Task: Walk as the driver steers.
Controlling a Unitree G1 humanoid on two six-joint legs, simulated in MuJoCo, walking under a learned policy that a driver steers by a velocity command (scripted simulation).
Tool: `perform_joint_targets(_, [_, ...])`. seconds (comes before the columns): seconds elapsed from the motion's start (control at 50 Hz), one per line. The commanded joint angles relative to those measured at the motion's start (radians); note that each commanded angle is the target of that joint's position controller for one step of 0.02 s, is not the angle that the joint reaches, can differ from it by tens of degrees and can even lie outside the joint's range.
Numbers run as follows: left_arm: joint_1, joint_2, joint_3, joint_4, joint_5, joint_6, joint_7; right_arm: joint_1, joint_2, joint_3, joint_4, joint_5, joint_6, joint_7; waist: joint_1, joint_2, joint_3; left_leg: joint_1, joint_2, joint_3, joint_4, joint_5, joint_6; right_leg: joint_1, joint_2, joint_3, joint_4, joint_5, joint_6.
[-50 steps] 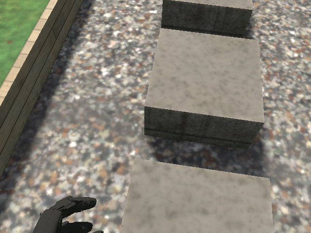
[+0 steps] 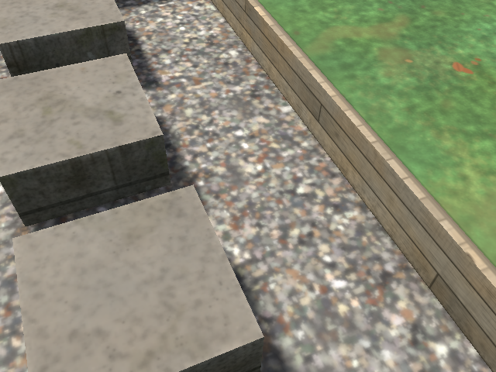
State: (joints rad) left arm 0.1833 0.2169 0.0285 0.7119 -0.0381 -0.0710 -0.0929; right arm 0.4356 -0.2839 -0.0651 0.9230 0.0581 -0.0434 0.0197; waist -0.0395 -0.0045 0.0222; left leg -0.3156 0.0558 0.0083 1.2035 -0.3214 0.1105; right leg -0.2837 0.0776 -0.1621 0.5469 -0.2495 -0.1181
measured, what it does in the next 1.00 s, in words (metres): walks ahead, turning left: left foot, then right foot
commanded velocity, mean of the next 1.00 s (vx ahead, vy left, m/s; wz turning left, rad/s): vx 0.96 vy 0.00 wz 0.62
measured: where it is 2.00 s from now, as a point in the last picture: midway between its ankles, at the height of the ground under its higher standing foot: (28, 106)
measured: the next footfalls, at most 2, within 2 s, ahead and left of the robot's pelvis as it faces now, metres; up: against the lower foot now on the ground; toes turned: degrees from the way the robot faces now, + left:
left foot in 0.46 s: +0.62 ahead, +0.16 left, +0.00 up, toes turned +27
right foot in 0.88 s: +0.94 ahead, +0.25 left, +0.00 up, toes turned +42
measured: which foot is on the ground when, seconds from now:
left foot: up 0.00-0.44, down 0.46-0.86, up 0.88-1.00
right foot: down 0.00-0.46, up 0.48-0.86, down 0.88-1.00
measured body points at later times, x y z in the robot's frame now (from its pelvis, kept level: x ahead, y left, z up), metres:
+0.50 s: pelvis +0.43 +0.10 -0.07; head +0.45 +0.09 +0.38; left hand +0.31 +0.35 -0.19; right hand +0.66 -0.10 -0.18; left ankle +0.58 +0.15 -0.73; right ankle +0.10 -0.07 -0.61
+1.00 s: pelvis +0.86 +0.28 +0.00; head +0.84 +0.28 +0.45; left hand +0.65 +0.44 -0.14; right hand +1.16 +0.24 -0.06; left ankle +0.75 +0.31 -0.61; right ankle +0.91 +0.22 -0.73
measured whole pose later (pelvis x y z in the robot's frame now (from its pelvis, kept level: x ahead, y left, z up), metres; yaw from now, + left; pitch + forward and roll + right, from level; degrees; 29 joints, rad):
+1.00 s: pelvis +0.86 +0.28 +0.00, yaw +41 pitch -2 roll -3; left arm 0.54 0.27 0.05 0.91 -0.03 -0.10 -0.09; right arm 0.16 -0.25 0.00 0.65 0.02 -0.09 0.06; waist 0.07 0.02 -0.01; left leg -0.48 -0.10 -0.08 1.37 -0.33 0.09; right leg -0.22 0.11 -0.05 0.55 -0.30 -0.09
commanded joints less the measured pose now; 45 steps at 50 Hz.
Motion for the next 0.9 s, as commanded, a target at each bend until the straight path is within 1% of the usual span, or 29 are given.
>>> perform_joint_targets(0.02, [0.055, 0.06, 0.019, -0.02, 0.0, -0.04, -0.009, 0.009, -0.025, 0.002, -0.085, 0.049, -0.009, 0.009, 0.015, -0.034, 0.037, -0.156, 0.062, -0.025, -0.041, 0.1, -0.022, 0.05, -0.262, 0.18, -0.405, 0.177, 0.014])
perform_joint_targets(0.06, [0.073, 0.076, 0.028, -0.021, -0.008, -0.036, -0.009, -0.074, -0.079, -0.004, -0.118, 0.06, 0.028, 0.013, 0.034, -0.022, 0.082, -0.221, 0.063, -0.019, -0.091, 0.12, -0.027, 0.019, -0.238, 0.114, -0.454, 0.323, 0.033])
perform_joint_targets(0.1, [0.126, 0.128, 0.05, -0.006, 0.026, -0.019, -0.004, -0.161, -0.042, 0.014, -0.158, 0.032, 0.049, 0.025, 0.057, -0.014, 0.074, -0.3, 0.05, -0.028, -0.139, 0.204, -0.045, 0.084, -0.226, 0.065, -0.452, 0.482, 0.044])
perform_joint_targets(0.12, [0.21, 0.197, 0.071, 0.037, 0.054, 0.004, 0.006, -0.046, -0.048, 0.004, -0.112, 0.02, 0.057, 0.027, 0.056, -0.029, -0.026, -0.341, 0.049, -0.022, -0.045, 0.218, -0.047, 0.23, -0.264, 0.092, -0.397, 0.529, 0.001])
perform_joint_targets(0.16, [0.147, 0.047, 0.012, 0.05, 0.056, 0.008, 0.01, -0.199, -0.074, -0.02, -0.17, 0.033, 0.063, 0.016, 0.035, -0.048, 0.104, -0.483, 0.056, -0.104, -0.177, 0.313, -0.014, 0.217, -0.258, 0.057, -0.441, 0.295, 0.034])
perform_joint_targets(0.2, [0.212, 0.089, 0.023, 0.098, 0.058, -0.018, 0.041, -0.294, -0.083, -0.037, -0.195, 0.015, 0.048, 0.021, 0.05, -0.073, 0.146, -0.569, 0.0, -0.066, -0.291, 0.446, -0.014, 0.276, -0.284, 0.083, -0.438, 0.145, 0.025])
perform_joint_targets(0.24, [0.271, 0.064, 0.016, 0.17, 0.042, -0.012, 0.032, -0.381, -0.068, -0.04, -0.227, 0.044, 0.038, 0.018, 0.058, -0.06, 0.2, -0.952, 0.011, -0.068, -0.194, 0.279, 0.019, 0.587, -0.36, 0.111, -0.432, 0.166, 0.014])
perform_joint_targets(0.28, [0.288, 0.078, 0.006, 0.199, 0.048, -0.013, 0.042, -0.472, -0.079, -0.041, -0.272, 0.038, 0.022, 0.017, 0.072, -0.041, 0.196, -0.987, 0.001, 0.009, -0.21, 0.217, 0.055, 0.636, -0.332, 0.029, -0.462, 0.196, 0.048])
perform_joint_targets(0.32, [0.375, 0.124, 0.016, 0.24, 0.046, -0.003, 0.052, -0.624, -0.063, -0.027, -0.335, 0.063, -0.009, 0.047, 0.115, 0.017, 0.28, -1.068, -0.033, 0.111, -0.289, 0.228, 0.047, 0.668, -0.298, -0.049, -0.523, 0.432, 0.154])
perform_joint_targets(0.36, [0.305, 0.217, 0.025, 0.167, 0.029, 0.005, 0.075, -0.486, -0.014, 0.011, -0.274, 0.06, -0.003, 0.101, 0.064, 0.151, 0.125, -0.502, -0.061, 0.227, -0.538, 0.478, 0.038, 0.49, -0.204, -0.197, -0.502, 0.541, 0.203])
perform_joint_targets(0.38, [0.306, 0.237, 0.018, 0.166, -0.009, 0.018, 0.09, -0.391, 0.004, 0.012, -0.236, 0.079, 0.003, 0.104, 0.013, 0.071, 0.002, -0.226, -0.089, 0.278, -0.458, 0.479, 0.064, 0.428, -0.241, -0.19, -0.448, 0.781, 0.19])
perform_joint_targets(0.44, [0.185, 0.285, 0.024, 0.095, -0.032, 0.057, 0.153, -0.07, -0.089, -0.031, -0.141, 0.099, -0.007, 0.054, -0.192, -0.167, -0.008, 0.228, -0.162, 0.269, -0.258, 0.202, 0.185, 0.164, -0.274, -0.214, 0.091, 1.637, 0.232])
perform_joint_targets(0.46, [0.167, 0.298, 0.023, 0.083, -0.035, 0.063, 0.176, 0.079, -0.127, -0.05, -0.125, 0.092, -0.024, 0.028, -0.285, -0.117, -0.066, 0.404, -0.171, 0.184, -0.485, 0.015, 0.252, 0.064, -0.255, -0.212, 0.555, 1.578, 0.213])
perform_joint_targets(0.48, [0.222, 0.148, 0.0, 0.057, -0.024, 0.014, 0.173, 0.019, -0.149, -0.03, -0.105, 0.011, -0.037, 0.026, -0.14, 0.182, -0.022, 0.68, 0.007, -0.211, -0.605, 0.007, 0.306, -0.409, -0.098, -0.084, 1.017, -0.185, 0.165])
perform_joint_targets(0.5, [0.286, 0.181, -0.007, -0.053, -0.018, -0.044, 0.17, -0.054, -0.248, -0.061, -0.2, -0.08, -0.062, 0.005, -0.007, 0.148, -0.442, 0.922, 0.271, -0.868, -0.763, -0.282, 0.417, -0.607, -0.019, 0.174, 1.209, -0.22, 0.155])
perform_joint_targets(0.52, [0.062, 0.259, 0.012, -0.083, -0.009, -0.064, 0.141, -0.047, -0.28, -0.079, -0.23, -0.118, -0.068, -0.033, -0.091, -0.135, -0.375, 0.736, 0.185, -0.848, -0.887, -0.281, 0.274, -0.595, -0.073, 0.254, 1.078, -0.101, 0.089])
perform_joint_targets(0.54, [0.111, 0.269, 0.021, -0.09, -0.017, -0.073, 0.084, -0.049, -0.264, -0.072, -0.217, -0.106, -0.051, -0.031, -0.008, -0.181, -0.227, 0.543, 0.153, -0.814, -0.971, -0.359, 0.237, -0.559, -0.083, 0.233, 1.049, -0.038, 0.072])
perform_joint_targets(0.58, [0.208, 0.213, 0.024, -0.023, -0.009, -0.091, 0.014, -0.073, -0.115, -0.02, -0.169, -0.115, -0.047, 0.021, 0.087, -0.313, -0.028, 0.124, 0.122, -0.715, -0.951, -0.288, 0.254, -0.431, -0.123, 0.281, 0.944, -0.001, 0.048])
perform_joint_targets(0.62, [0.186, 0.082, -0.017, -0.054, -0.022, -0.049, 0.021, -0.056, -0.003, 0.023, -0.087, -0.058, -0.028, 0.028, 0.138, -0.095, 0.025, -0.107, 0.044, -0.601, -0.934, -0.252, 0.335, -0.529, -0.108, 0.166, 1.312, -0.221, 0.086])
perform_joint_targets(0.66, [0.087, 0.115, -0.028, -0.111, -0.001, -0.001, 0.067, -0.197, -0.046, 0.027, -0.09, 0.014, -0.052, 0.088, 0.19, -0.099, 0.133, -0.434, -0.067, -0.337, -0.98, -0.252, 0.282, -0.438, -0.099, 0.084, 0.933, -0.141, 0.085])
perform_joint_targets(0.68, [0.003, 0.106, -0.037, -0.126, 0.022, 0.0, 0.067, -0.142, -0.04, 0.03, -0.07, 0.029, -0.081, 0.102, 0.137, -0.096, 0.16, -0.514, -0.113, -0.294, -1.039, -0.176, 0.26, -0.343, -0.083, 0.038, 0.757, -0.035, 0.092])
perform_joint_targets(0.72, [-0.051, 0.099, -0.045, -0.135, -0.012, -0.005, 0.071, -0.061, -0.044, 0.022, -0.046, 0.045, -0.109, 0.086, 0.08, -0.044, 0.119, -0.455, -0.16, -0.24, -1.008, 0.022, 0.24, -0.131, -0.075, -0.007, 0.378, 0.199, 0.129])
perform_joint_targets(0.76, [0.036, 0.094, -0.034, -0.122, -0.063, -0.016, 0.077, -0.045, -0.091, 0.002, -0.054, 0.014, -0.151, 0.048, 0.058, 0.095, -0.047, -0.328, -0.157, -0.235, -1.004, 0.183, 0.21, 0.225, -0.034, 0.002, 0.137, 0.395, 0.117])
perform_joint_targets(0.78, [0.055, 0.155, -0.004, -0.12, -0.071, -0.016, 0.082, -0.065, -0.114, -0.011, -0.062, -0.001, -0.145, 0.03, 0.066, 0.158, -0.093, -0.204, -0.17, -0.24, -0.95, 0.355, 0.176, 0.305, -0.013, 0.041, 0.063, 0.404, 0.122])
perform_joint_targets(0.82, [0.283, 0.255, 0.053, -0.07, -0.072, -0.025, 0.073, -0.163, -0.172, -0.026, -0.106, -0.036, -0.107, 0.013, 0.228, 0.24, -0.174, 0.004, -0.165, -0.207, -0.692, 0.784, 0.126, 0.432, 0.029, -0.032, 0.059, 0.281, 0.14])
perform_joint_targets(0.84, [0.489, 0.282, 0.076, -0.017, -0.085, -0.029, 0.066, -0.29, -0.147, -0.009, -0.148, -0.063, -0.071, 0.006, 0.377, 0.177, -0.199, -0.019, -0.16, -0.156, -0.362, 0.807, 0.064, 0.558, -0.024, 0.019, 0.014, 0.182, 0.112])
perform_joint_targets(0.86, [0.604, 0.248, 0.075, 0.048, -0.065, -0.024, 0.047, -0.309, -0.018, 0.029, -0.193, -0.079, -0.057, -0.009, 0.417, 0.02, -0.234, -0.155, -0.199, -0.095, 0.092, 0.283, 0.024, 0.646, -0.16, 0.19, 0.062, -0.014, 0.079])
perform_joint_targets(0.88, [0.612, 0.156, 0.022, 0.083, 0.014, 0.0, 0.021, -0.32, 0.174, 0.085, -0.298, -0.094, -0.087, 0.002, 0.321, -0.316, -0.151, -0.344, -0.301, -0.205, 0.367, -0.332, 0.077, 0.56, -0.282, 0.581, 0.029, 0.093, 0.134])
perform_joint_targets(0.9, [0.366, 0.238, 0.037, 0.023, 0.021, -0.036, -0.003, 0.028, 0.151, 0.081, -0.309, -0.015, -0.095, 0.024, -0.026, -0.464, -0.155, -0.566, -0.298, -0.245, 0.427, -0.251, 0.075, 0.552, -0.509, 1.28, -0.333, -0.224, -0.059])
